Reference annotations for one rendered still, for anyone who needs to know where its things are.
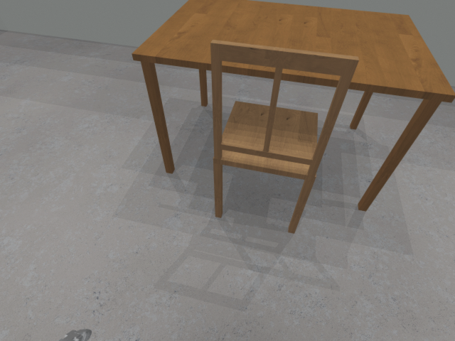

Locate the table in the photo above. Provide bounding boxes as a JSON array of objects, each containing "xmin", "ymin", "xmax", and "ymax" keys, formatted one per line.
[{"xmin": 132, "ymin": 0, "xmax": 455, "ymax": 211}]

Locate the chair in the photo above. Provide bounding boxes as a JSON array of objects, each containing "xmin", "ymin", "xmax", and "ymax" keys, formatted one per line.
[{"xmin": 210, "ymin": 40, "xmax": 359, "ymax": 234}]

